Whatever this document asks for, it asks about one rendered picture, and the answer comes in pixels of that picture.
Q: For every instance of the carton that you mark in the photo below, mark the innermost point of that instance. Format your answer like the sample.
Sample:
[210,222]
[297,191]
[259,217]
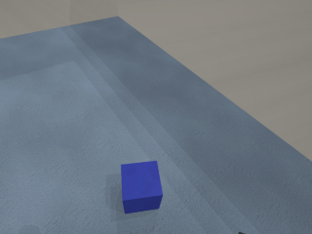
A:
[141,187]

